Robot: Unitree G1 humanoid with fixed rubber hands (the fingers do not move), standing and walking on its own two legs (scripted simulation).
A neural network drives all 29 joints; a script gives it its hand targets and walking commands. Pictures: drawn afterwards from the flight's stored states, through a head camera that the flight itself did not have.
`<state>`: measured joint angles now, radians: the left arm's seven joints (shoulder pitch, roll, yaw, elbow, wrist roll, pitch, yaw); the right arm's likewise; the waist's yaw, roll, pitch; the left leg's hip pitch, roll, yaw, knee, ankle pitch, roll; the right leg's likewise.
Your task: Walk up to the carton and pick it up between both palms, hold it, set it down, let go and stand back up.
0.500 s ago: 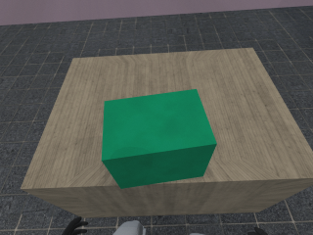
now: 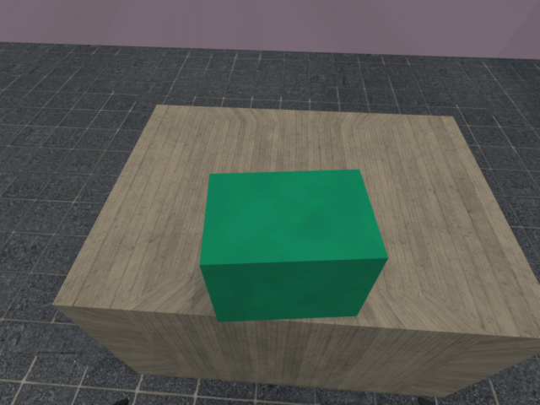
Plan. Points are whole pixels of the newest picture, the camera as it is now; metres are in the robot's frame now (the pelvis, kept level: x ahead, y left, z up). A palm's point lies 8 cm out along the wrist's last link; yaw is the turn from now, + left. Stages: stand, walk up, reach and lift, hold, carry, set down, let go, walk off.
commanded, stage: walk up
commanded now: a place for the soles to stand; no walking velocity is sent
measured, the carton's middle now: (286, 248) +0.40 -0.02 -0.06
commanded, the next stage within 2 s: stand in 0.74 s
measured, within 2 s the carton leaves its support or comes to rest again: neither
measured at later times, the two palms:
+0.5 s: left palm out of the picture +0.08 +0.27 -0.11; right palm out of the picture +0.11 -0.24 -0.11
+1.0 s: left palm out of the picture +0.10 +0.28 -0.12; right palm (429, 402) +0.16 -0.24 -0.13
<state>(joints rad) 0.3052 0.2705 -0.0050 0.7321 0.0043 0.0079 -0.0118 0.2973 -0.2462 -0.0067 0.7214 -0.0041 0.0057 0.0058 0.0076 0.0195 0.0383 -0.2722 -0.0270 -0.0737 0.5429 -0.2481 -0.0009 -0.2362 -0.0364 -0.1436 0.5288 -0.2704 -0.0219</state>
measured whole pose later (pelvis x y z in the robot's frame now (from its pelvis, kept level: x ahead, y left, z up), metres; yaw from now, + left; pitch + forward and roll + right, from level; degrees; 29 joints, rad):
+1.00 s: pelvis +0.00 -0.01 -0.02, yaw +0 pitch +0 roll +0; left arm 0.19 0.32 0.05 0.59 -0.02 0.28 0.04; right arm 0.03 -0.21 -0.08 0.92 -0.07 -0.12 0.04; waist 0.03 -0.02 0.10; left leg -0.41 -0.01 -0.05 0.74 -0.34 -0.01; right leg -0.37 -0.03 -0.11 0.73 -0.37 -0.03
